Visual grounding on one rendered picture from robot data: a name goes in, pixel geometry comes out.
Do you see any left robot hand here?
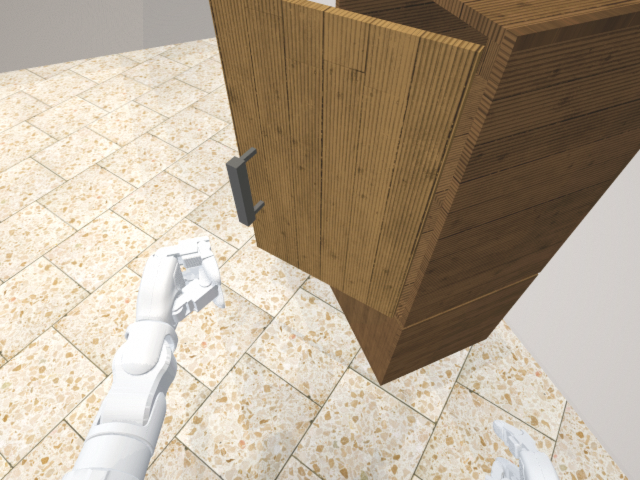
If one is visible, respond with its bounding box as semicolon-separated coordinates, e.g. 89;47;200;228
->
136;236;225;330

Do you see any right robot hand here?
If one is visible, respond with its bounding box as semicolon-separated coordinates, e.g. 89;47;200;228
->
485;420;560;480

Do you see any handle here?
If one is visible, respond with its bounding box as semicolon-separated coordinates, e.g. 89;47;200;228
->
226;147;265;227

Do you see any cupboard door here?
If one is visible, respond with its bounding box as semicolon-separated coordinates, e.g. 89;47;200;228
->
209;0;485;318

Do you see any left robot forearm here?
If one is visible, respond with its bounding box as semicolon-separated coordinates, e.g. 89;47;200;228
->
62;320;178;480

